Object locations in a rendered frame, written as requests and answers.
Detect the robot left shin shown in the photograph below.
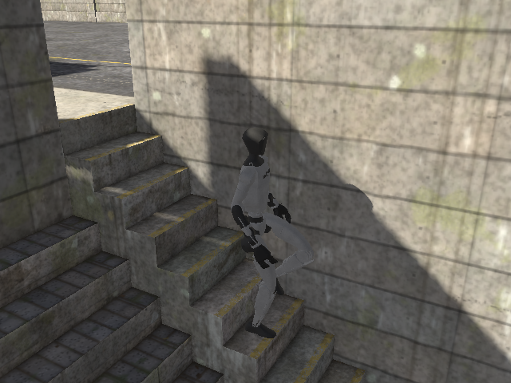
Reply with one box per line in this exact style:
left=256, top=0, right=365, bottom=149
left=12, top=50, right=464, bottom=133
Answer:
left=275, top=251, right=314, bottom=277

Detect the right robot hand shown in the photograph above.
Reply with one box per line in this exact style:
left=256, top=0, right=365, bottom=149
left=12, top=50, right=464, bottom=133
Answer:
left=253, top=244, right=278, bottom=269

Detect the left robot hand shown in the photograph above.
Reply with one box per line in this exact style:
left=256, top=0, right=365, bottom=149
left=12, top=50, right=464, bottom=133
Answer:
left=273, top=204, right=291, bottom=223

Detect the robot left foot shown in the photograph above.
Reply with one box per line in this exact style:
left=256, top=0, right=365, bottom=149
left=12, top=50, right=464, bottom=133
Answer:
left=275, top=278, right=284, bottom=295

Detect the robot right forearm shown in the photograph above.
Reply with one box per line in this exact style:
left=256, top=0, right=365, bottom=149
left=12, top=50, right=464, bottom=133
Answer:
left=232, top=205, right=261, bottom=248

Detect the right robot upper arm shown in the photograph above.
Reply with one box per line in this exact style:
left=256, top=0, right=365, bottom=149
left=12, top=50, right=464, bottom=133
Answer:
left=231, top=167, right=256, bottom=213

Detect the robot left forearm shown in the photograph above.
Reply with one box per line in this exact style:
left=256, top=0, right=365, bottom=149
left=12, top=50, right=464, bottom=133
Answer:
left=267, top=192, right=279, bottom=209

